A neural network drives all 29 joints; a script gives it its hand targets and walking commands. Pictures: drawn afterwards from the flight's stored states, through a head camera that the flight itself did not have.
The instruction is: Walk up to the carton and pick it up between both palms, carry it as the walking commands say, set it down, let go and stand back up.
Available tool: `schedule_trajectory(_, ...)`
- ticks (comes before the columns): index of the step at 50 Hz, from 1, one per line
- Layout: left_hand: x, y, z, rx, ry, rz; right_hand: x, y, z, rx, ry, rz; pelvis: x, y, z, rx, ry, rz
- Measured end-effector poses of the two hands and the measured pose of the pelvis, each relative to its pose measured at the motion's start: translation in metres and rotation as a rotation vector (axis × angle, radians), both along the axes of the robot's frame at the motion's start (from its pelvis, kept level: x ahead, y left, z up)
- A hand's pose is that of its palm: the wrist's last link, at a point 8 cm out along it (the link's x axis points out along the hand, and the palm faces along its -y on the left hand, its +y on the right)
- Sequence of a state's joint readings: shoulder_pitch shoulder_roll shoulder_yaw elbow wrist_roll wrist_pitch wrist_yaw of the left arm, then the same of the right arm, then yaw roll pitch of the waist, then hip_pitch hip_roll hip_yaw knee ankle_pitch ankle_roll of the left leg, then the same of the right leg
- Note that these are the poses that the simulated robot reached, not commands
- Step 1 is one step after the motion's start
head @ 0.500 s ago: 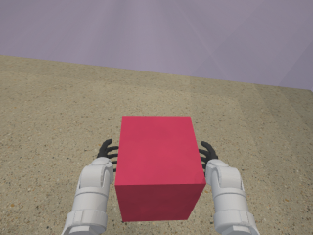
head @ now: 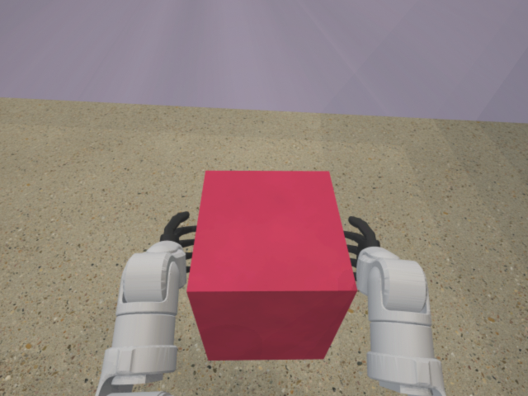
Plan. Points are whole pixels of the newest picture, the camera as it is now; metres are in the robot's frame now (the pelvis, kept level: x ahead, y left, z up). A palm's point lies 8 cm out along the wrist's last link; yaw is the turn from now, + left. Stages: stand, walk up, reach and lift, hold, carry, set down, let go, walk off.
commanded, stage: carry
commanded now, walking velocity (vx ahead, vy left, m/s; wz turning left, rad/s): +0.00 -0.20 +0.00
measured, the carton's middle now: (266, 268) +0.32 +0.00 +0.03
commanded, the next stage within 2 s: none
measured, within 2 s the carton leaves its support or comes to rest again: neither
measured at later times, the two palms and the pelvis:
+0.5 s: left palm (187, 261) +0.29 +0.12 +0.09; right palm (382, 264) +0.30 -0.17 +0.08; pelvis +0.00 -0.04 +0.00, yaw +1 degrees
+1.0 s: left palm (218, 275) +0.27 +0.07 +0.08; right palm (416, 271) +0.28 -0.22 +0.08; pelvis -0.01 -0.09 +0.00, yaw +2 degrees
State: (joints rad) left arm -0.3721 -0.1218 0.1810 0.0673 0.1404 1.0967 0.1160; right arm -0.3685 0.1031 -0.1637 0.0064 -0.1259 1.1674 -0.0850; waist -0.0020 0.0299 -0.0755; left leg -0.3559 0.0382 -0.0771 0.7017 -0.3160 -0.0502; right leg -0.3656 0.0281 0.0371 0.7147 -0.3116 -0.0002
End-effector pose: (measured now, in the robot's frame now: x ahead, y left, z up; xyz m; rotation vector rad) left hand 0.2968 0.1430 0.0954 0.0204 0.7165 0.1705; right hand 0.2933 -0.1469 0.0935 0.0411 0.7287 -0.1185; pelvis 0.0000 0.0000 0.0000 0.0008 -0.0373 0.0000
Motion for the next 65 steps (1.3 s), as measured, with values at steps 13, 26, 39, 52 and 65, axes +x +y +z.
schedule_trajectory(13, -0.005, -0.015, 0.001, -0.006, 0.053, 0.033, 0.003, -0.015, -0.001, 0.028, 0.053, 0.001, 0.005, -0.018, -0.001, 0.006, 0.033, 0.017)
schedule_trajectory(26, -0.007, -0.031, -0.001, 0.004, 0.060, 0.050, 0.003, -0.030, -0.008, 0.061, 0.060, -0.004, 0.004, -0.043, -0.001, 0.013, 0.064, 0.012)
schedule_trajectory(39, -0.020, -0.042, -0.012, -0.027, 0.060, 0.082, -0.001, -0.042, -0.010, 0.051, 0.059, 0.006, -0.004, -0.063, -0.002, 0.005, 0.089, 0.028)
schedule_trajectory(52, -0.028, -0.070, -0.015, -0.042, 0.051, 0.083, -0.010, -0.070, -0.010, 0.028, 0.045, 0.018, -0.016, -0.088, -0.005, 0.005, 0.097, 0.042)
schedule_trajectory(65, -0.047, -0.094, -0.014, -0.032, 0.050, 0.084, -0.028, -0.094, -0.013, 0.044, 0.042, 0.015, -0.030, -0.111, -0.006, 0.024, 0.079, 0.040)
